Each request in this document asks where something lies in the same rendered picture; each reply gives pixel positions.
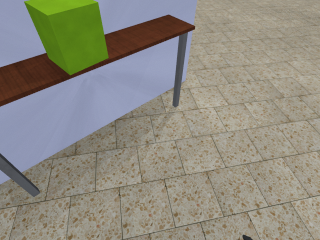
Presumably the carton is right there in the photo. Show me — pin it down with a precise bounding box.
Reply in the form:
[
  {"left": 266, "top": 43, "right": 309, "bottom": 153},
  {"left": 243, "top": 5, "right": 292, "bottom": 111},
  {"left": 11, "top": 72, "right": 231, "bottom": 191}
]
[{"left": 24, "top": 0, "right": 109, "bottom": 75}]

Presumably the table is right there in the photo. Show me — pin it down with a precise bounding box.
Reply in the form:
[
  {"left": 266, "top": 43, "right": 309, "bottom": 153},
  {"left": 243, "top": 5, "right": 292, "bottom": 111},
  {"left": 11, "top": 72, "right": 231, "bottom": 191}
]
[{"left": 0, "top": 14, "right": 196, "bottom": 197}]

